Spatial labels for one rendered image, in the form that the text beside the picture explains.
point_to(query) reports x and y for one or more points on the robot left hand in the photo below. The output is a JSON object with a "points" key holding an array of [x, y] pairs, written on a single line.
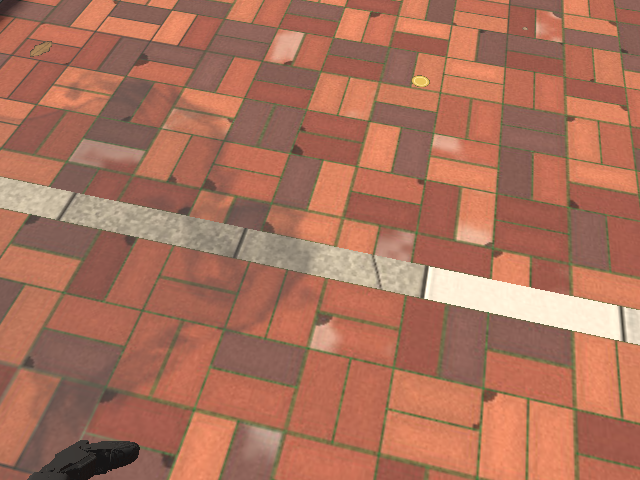
{"points": [[82, 460]]}

